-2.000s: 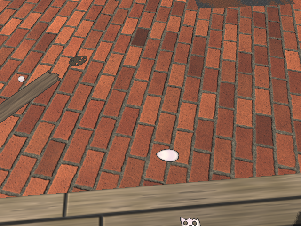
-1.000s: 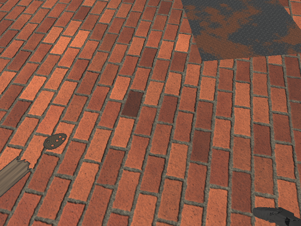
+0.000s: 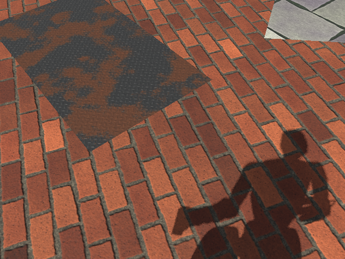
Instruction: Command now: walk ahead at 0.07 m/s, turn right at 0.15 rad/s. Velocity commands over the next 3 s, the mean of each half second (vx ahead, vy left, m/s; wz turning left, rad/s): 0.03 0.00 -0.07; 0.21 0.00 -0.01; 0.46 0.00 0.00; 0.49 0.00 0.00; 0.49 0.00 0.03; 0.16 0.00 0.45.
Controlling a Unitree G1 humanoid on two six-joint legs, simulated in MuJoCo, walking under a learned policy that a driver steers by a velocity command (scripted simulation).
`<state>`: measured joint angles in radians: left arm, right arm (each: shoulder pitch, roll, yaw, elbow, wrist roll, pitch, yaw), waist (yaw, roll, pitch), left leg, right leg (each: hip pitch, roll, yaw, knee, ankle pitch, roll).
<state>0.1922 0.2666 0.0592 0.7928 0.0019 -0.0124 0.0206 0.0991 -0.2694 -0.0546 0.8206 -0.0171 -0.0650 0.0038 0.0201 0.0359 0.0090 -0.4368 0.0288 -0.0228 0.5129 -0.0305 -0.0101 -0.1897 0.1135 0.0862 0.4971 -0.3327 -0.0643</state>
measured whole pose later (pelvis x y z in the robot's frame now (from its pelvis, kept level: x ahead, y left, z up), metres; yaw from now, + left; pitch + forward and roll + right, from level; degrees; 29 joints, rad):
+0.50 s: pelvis +0.05 +0.01 +0.00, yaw -1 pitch -1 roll +0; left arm 0.23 0.23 0.04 0.94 0.01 0.01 0.03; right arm 0.09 -0.24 -0.04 0.93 0.00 -0.01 -0.01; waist 0.00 0.01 0.03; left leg -0.31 0.00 0.01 0.53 -0.21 0.00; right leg -0.13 0.02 0.05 0.53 -0.38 -0.01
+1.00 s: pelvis +0.14 +0.04 +0.01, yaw +0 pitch +0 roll +0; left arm 0.23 0.27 0.07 0.95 -0.03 -0.08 0.01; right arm 0.32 -0.24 -0.05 1.05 0.00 -0.10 0.03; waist -0.03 -0.02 0.01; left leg -0.12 -0.04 0.04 0.37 -0.26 0.06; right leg -0.45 -0.05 0.02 1.09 -0.30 -0.05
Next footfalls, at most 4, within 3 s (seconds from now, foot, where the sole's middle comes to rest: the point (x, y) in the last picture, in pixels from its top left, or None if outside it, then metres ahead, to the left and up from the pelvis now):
1.34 right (219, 258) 0.49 -0.12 -0.77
1.88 left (157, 185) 0.80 0.13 -0.77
2.42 right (209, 130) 1.11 -0.11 -0.77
2.92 left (162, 115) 1.20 0.13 -0.77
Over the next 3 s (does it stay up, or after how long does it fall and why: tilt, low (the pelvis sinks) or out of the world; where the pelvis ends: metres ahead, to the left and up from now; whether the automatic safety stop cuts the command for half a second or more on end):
stays up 1.12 0.01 0.00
